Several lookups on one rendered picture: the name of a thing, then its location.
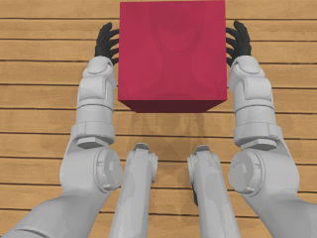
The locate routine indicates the robot right forearm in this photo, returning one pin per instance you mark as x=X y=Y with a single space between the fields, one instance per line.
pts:
x=254 y=108

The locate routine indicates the carton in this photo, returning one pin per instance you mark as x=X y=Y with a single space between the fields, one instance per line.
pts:
x=172 y=56

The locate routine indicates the robot left hand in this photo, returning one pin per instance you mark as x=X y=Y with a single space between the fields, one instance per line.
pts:
x=103 y=45

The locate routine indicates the right robot shin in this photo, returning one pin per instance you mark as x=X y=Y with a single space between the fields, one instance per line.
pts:
x=202 y=148

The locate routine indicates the right robot upper arm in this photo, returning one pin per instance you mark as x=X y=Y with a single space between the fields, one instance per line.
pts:
x=269 y=182

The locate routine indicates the robot right foot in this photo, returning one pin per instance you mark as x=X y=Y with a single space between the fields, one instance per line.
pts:
x=195 y=196

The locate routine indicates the left robot upper arm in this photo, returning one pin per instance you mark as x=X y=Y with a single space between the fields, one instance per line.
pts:
x=87 y=178

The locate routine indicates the robot right hand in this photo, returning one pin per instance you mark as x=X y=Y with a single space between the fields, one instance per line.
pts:
x=241 y=44

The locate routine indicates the robot left forearm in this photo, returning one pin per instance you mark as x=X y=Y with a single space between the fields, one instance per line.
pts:
x=94 y=108

